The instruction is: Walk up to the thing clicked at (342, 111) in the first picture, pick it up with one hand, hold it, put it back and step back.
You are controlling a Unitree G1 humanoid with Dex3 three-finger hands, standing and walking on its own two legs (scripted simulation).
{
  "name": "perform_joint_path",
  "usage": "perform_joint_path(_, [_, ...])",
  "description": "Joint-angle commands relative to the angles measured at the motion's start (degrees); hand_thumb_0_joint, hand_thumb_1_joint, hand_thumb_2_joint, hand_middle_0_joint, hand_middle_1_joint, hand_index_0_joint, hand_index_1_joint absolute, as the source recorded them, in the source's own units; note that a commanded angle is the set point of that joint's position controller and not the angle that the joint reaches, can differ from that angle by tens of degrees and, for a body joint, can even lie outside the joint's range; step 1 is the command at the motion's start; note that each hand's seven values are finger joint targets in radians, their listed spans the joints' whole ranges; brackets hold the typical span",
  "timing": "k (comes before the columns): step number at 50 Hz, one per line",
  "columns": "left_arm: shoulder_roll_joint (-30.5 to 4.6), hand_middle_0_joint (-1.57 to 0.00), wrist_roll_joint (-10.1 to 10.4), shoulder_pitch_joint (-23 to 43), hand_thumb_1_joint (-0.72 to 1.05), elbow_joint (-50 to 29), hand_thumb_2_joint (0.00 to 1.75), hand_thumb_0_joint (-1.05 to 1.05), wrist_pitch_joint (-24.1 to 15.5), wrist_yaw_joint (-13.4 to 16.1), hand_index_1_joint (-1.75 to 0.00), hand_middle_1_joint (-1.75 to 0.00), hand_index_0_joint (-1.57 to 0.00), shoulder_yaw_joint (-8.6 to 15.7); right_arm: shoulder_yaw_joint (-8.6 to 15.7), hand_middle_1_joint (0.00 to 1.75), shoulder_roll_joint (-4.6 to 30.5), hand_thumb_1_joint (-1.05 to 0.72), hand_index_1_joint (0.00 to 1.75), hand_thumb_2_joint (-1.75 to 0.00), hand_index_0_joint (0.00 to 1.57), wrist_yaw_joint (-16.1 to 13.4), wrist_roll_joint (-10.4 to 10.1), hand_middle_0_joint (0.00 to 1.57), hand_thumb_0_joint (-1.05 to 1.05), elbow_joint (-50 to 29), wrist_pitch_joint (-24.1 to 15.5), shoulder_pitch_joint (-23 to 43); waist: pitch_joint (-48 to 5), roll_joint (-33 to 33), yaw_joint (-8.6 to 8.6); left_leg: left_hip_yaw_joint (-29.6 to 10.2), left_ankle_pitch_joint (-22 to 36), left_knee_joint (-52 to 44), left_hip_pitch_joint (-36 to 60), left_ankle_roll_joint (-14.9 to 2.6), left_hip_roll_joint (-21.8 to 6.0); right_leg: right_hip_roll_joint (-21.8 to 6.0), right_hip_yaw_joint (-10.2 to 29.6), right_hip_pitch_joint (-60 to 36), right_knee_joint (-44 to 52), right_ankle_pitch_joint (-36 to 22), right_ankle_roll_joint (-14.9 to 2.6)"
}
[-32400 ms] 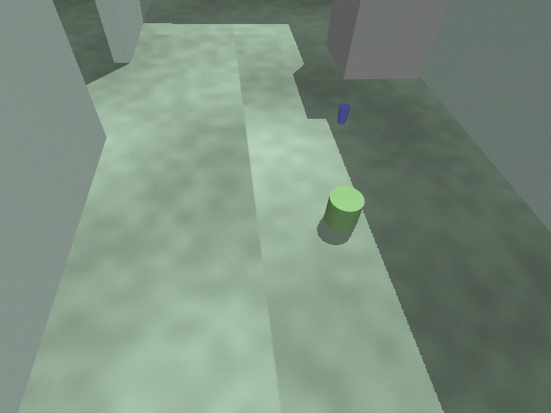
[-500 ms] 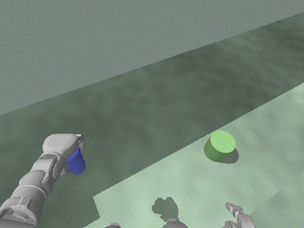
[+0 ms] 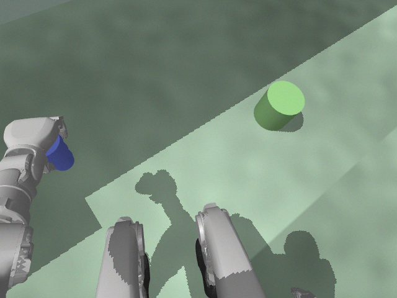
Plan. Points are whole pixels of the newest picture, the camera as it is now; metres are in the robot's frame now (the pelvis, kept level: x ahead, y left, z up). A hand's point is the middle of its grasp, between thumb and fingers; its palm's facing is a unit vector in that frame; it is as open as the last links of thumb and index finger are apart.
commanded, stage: crouch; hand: left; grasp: from above
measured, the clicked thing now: (54, 152) +0.46 +0.25 -0.16
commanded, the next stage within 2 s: lower in 1.08 s
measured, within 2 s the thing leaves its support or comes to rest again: neither
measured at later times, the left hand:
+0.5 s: hand (59, 163) +0.47 +0.28 -0.26, palm faces -0.44 -0.03 -0.90, open 9.3 cm
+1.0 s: hand (64, 163) +0.48 +0.29 -0.32, palm faces -0.45 -0.03 -0.89, open 9.3 cm
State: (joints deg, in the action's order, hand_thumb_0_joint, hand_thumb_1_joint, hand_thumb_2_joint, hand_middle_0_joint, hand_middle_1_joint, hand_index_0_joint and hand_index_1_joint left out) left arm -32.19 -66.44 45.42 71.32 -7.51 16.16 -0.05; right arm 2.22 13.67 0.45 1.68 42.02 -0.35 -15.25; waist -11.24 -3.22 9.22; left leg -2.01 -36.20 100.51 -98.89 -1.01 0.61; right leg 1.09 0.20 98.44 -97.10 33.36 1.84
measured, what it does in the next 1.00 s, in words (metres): lowers itself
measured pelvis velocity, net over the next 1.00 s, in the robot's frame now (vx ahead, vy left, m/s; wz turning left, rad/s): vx -0.02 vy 0.00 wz -0.07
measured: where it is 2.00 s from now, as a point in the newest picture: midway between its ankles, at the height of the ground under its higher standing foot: (176, 286)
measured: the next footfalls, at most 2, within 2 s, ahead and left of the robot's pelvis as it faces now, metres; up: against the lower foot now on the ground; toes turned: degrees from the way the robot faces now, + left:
none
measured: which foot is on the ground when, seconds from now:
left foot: down 0.00-1.00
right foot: down 0.00-1.00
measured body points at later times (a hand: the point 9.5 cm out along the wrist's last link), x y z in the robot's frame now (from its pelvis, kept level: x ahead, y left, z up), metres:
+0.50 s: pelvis -0.01 +0.00 -0.12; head +0.23 +0.05 +0.26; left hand +0.48 +0.28 -0.21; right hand +0.05 -0.29 -0.23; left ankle +0.06 +0.11 -0.50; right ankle +0.08 -0.14 -0.50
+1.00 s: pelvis -0.02 +0.00 -0.17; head +0.23 +0.05 +0.20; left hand +0.50 +0.29 -0.27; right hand +0.00 -0.28 -0.27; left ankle +0.06 +0.11 -0.50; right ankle +0.08 -0.14 -0.50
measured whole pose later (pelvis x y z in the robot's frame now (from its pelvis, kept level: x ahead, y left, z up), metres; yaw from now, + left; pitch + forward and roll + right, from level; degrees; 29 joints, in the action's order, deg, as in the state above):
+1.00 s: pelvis -0.02 +0.00 -0.17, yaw -4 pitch +35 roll -8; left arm -48.5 -73.6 59.3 83.3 -14.2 17.4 6.1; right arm -4.6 15.6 7.5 6.2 41.2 -1.0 -10.4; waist -3.1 0.2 15.1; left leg -6.4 -40.0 134.0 -129.4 -0.4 1.8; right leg 1.3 -3.9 126.8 -127.6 36.6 2.3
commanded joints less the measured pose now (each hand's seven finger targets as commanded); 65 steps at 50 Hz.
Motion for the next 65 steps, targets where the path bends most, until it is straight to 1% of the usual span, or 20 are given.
perform_joint_path(1, [-17.1, -0.72, -0.8, 19.3, 0.48, -7.1, 0.81, 0.00, -1.7, 1.7, -1.00, -1.10, -0.81, 3.9, 3.4, 0.30, 12.3, -0.90, 0.30, -0.90, 0.20, 0.5, 0.9, 0.20, 0.00, -3.6, -2.2, -7.1, -34.0, -4.9, 0.28, -0.9, 8.6, -7.1, 17.0, -0.46, 1.0, 0.5, -3.4, -12.0, 6.0, -6.4, -4.35])
perform_joint_path(3, [-19.4, -0.72, -1.8, 21.6, 0.47, -9.2, 0.81, 0.00, -2.6, 2.2, -0.99, -1.08, -0.81, 5.1, 3.6, 0.30, 13.0, -0.90, 0.30, -0.90, 0.20, 1.0, 1.2, 0.20, 0.00, -3.6, -2.2, -7.1, -35.7, -7.5, -0.07, -1.4, 7.7, -6.3, 16.9, 0.06, 1.0, 0.5, -3.8, -9.7, 3.7, -5.4, -4.57])
perform_joint_path(4, [-18.9, -0.72, -2.1, 19.1, 0.48, -6.1, 0.81, 0.00, -2.6, 2.3, -1.00, -1.10, -0.82, 5.3, 3.4, 0.30, 13.3, -0.91, 0.30, -0.90, 0.20, 1.5, 1.5, 0.20, 0.00, -3.3, -2.2, -7.4, -34.3, -7.5, 0.38, -2.0, 8.7, -5.4, 17.2, 0.19, 0.9, 0.2, -4.1, -7.8, 2.7, -5.9, -4.44])
perform_joint_path(6, [-20.1, -0.73, -2.6, 22.1, 0.49, -9.6, 0.83, 0.00, -3.3, 2.6, -1.01, -1.10, -0.82, 6.0, 3.3, 0.30, 13.3, -0.91, 0.30, -0.90, 0.20, 2.4, 1.9, 0.20, 0.00, -3.0, -2.3, -8.2, -39.5, -9.9, 0.45, -2.0, 12.4, -2.9, 19.0, 0.33, 0.8, 0.3, -4.4, -7.6, 0.1, -8.5, -4.51])
perform_joint_path(11, [-21.0, -0.73, -3.5, 24.2, 0.48, -8.0, 0.83, 0.00, -3.6, 3.7, -1.00, -1.08, -0.82, 6.9, 3.1, 0.30, 14.0, -0.91, 0.30, -0.90, 0.20, 3.8, 2.8, 0.20, 0.00, -1.6, -2.2, -8.6, -38.1, -12.0, 1.66, -2.7, 15.4, 1.2, 18.2, 0.60, 0.3, 0.1, -5.2, -1.7, -4.0, -9.7, -4.41])
perform_joint_path(12, [-21.3, -0.72, -3.4, 27.1, 0.47, -10.3, 0.81, 0.00, -3.9, 3.9, -0.99, -1.08, -0.81, 6.7, 3.1, 0.30, 13.8, -0.91, 0.30, -0.90, 0.20, 4.0, 2.9, 0.20, 0.00, -1.7, -2.2, -8.3, -39.0, -13.5, 1.68, -1.8, 14.4, 2.1, 17.3, 0.43, 0.4, 0.3, -5.2, -1.8, -4.4, -9.4, -4.54])
perform_joint_path(15, [-20.9, -0.73, -3.7, 25.0, 0.48, -6.1, 0.84, 0.00, -3.9, 3.9, -1.01, -1.10, -0.82, 6.5, 2.9, 0.30, 14.2, -0.91, 0.30, -0.90, 0.20, 4.7, 3.4, 0.20, 0.00, -1.6, -2.2, -8.5, -36.5, -11.2, 2.92, -1.1, 13.5, 4.8, 13.7, -0.02, 0.5, 0.3, -5.2, -2.1, -5.5, -9.7, -4.18])
perform_joint_path(17, [-23.1, -0.74, -3.6, 26.8, 0.48, -7.1, 0.83, 0.00, -4.0, 3.9, -1.00, -1.08, -0.82, 7.3, 2.7, 0.30, 14.4, -0.91, 0.30, -0.90, 0.20, 5.0, 3.6, 0.20, 0.00, -1.4, -2.2, -7.7, -37.2, -12.7, 1.92, -0.7, 13.4, 6.1, 12.7, -0.01, 0.6, 0.4, -5.1, -1.5, -7.1, -9.7, -4.30])
perform_joint_path(19, [-23.7, -0.74, -4.2, 27.8, 0.47, -6.4, 0.85, 0.00, -4.2, 3.8, -0.99, -1.07, -0.82, 7.0, 2.7, 0.30, 14.4, -0.92, 0.30, -0.90, 0.20, 5.2, 3.6, 0.20, 0.00, -1.5, -2.0, -7.9, -38.1, -12.4, 2.69, 0.0, 12.5, 7.8, 11.2, -0.34, 0.7, 0.8, -5.2, -2.0, -7.5, -9.6, -4.14])
perform_joint_path(21, [-23.3, -0.74, -4.0, 29.2, 0.48, -6.4, 0.86, 0.00, -4.5, 3.6, -1.00, -1.08, -0.82, 6.7, 2.4, 0.30, 14.5, -0.91, 0.30, -0.90, 0.20, 5.4, 3.8, 0.20, 0.00, -1.5, -1.9, -7.6, -36.5, -12.6, 3.34, -0.1, 11.3, 8.7, 8.5, -0.23, 0.7, 0.7, -5.4, -0.8, -8.9, -9.0, -4.14])
perform_joint_path(25, [-25.0, -0.75, -4.4, 26.7, 0.50, -2.4, 0.86, 0.00, -4.4, 3.2, -1.00, -1.08, -0.83, 7.1, 1.9, 0.30, 15.0, -0.91, 0.30, -0.90, 0.20, 5.8, 3.9, 0.20, 0.00, -1.7, -1.5, -7.2, -34.8, -12.6, 2.64, -0.5, 10.7, 9.8, 7.3, -0.01, 0.7, 0.9, -5.9, 1.3, -11.2, -8.1, -4.31])
perform_joint_path(27, [-25.9, -0.74, -4.5, 29.6, 0.49, -4.6, 0.85, 0.00, -4.8, 3.0, -1.00, -1.09, -0.82, 7.2, 1.9, 0.30, 15.4, -0.91, 0.30, -0.90, 0.20, 6.0, 4.0, 0.20, 0.00, -1.6, -1.3, -7.2, -37.3, -14.2, 2.69, -0.8, 12.1, 10.8, 8.2, 0.11, 0.7, 1.0, -6.1, 2.1, -12.6, -9.3, -4.35])
perform_joint_path(31, [-26.6, -0.74, -4.4, 30.8, 0.50, -2.1, 0.84, 0.00, -5.0, 2.7, -1.00, -1.08, -0.82, 7.1, 1.3, 0.30, 15.6, -0.91, 0.30, -0.90, 0.20, 6.2, 4.0, 0.20, 0.00, -1.8, -1.0, -6.9, -34.1, -12.9, 4.13, -0.6, 9.8, 12.6, 3.8, -0.22, 0.8, 1.1, -6.3, 3.6, -13.9, -8.4, -4.15])
perform_joint_path(39, [-31.0, -0.74, -5.3, 32.3, 0.49, 0.3, 0.83, 0.00, -6.3, 3.3, -0.98, -1.06, -0.82, 8.4, -0.4, 0.30, 16.3, -0.91, 0.30, -0.90, 0.20, 6.4, 4.5, 0.20, 0.00, -1.6, -0.8, -6.6, -32.9, -14.6, 4.26, -0.8, 7.0, 15.1, 1.2, -0.06, 0.9, 1.2, -7.0, 6.2, -16.9, -6.2, -4.20])
perform_joint_path(41, [-29.9, -0.75, -6.0, 31.8, 0.48, 2.2, 0.86, 0.00, -6.4, 3.1, -0.98, -1.05, -0.81, 7.6, -0.9, 0.30, 16.7, -0.91, 0.30, -0.90, 0.20, 6.4, 4.6, 0.20, 0.00, -1.8, -0.8, -6.9, -31.4, -14.2, 5.49, -1.5, 6.3, 15.4, 1.0, 0.06, 0.8, 1.2, -7.8, 8.1, -17.6, -5.5, -4.20])
perform_joint_path(43, [-32.9, -0.73, -6.1, 34.2, 0.47, 0.9, 0.84, 0.00, -6.7, 3.5, -0.98, -1.06, -0.81, 8.5, -1.1, 0.30, 16.8, -0.91, 0.30, -0.90, 0.20, 6.3, 4.6, 0.20, 0.00, -1.8, -0.8, -6.4, -32.6, -16.0, 4.86, -1.1, 5.6, 15.9, 0.1, -0.01, 1.0, 1.4, -7.7, 7.7, -18.1, -5.0, -4.34])
perform_joint_path(47, [-31.4, -0.76, -6.4, 32.9, 0.48, 2.7, 0.88, 0.00, -6.5, 3.5, -0.98, -1.04, -0.82, 7.4, -2.0, 0.30, 16.9, -0.91, 0.30, -0.90, 0.20, 6.4, 4.8, 0.20, 0.00, -1.8, -0.8, -6.7, -31.3, -15.7, 5.77, -1.5, 6.2, 17.1, -0.3, 0.08, 0.8, 1.4, -8.3, 9.1, -19.2, -5.8, -4.24])
perform_joint_path(50, [-33.7, -0.76, -6.4, 33.5, 0.49, 3.2, 0.88, 0.00, -6.4, 3.4, -0.99, -1.06, -0.82, 8.2, -2.3, 0.30, 17.4, -0.91, 0.30, -0.90, 0.20, 6.3, 4.8, 0.20, 0.00, -1.7, -0.7, -7.1, -31.4, -14.6, 5.95, -0.7, 6.8, 18.6, -2.7, -0.44, 1.0, 1.4, -8.1, 7.3, -19.2, -6.8, -3.82])
perform_joint_path(61, [-34.5, -0.84, -5.8, 33.0, 0.54, 2.6, 0.89, 0.00, -7.1, 2.4, -0.99, -1.05, -0.89, 7.7, -3.6, 0.30, 17.8, -0.92, 0.30, -0.90, 0.20, 6.6, 5.1, 0.20, 0.00, -2.1, -0.1, -7.0, -30.2, -15.2, 6.41, -1.0, 8.1, 20.6, -3.8, -0.44, 0.7, 1.6, -8.7, 7.5, -20.6, -8.1, -3.72])
perform_joint_path(65, [-33.2, -0.84, -5.8, 32.6, 0.55, 5.1, 0.88, 0.00, -7.6, 2.4, -0.98, -1.04, -0.90, 6.6, -4.3, 0.30, 18.3, -0.92, 0.30, -0.90, 0.20, 6.8, 5.5, 0.20, 0.00, -2.2, -0.1, -6.9, -27.0, -15.2, 8.16, -2.4, 8.2, 21.4, -4.0, -0.13, 0.4, 1.6, -9.6, 10.2, -21.7, -7.9, -3.77])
